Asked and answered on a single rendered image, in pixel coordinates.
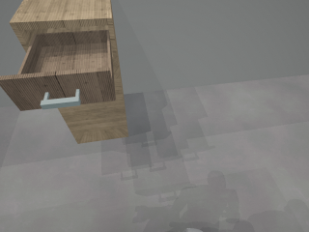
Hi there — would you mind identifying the cabinet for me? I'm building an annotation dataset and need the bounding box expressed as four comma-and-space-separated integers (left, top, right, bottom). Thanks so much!
9, 0, 128, 144

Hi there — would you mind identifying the handle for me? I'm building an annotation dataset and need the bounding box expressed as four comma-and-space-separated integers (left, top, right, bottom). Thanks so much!
40, 89, 81, 110

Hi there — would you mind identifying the drawer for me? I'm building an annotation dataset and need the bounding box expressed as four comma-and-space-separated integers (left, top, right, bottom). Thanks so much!
0, 29, 116, 111

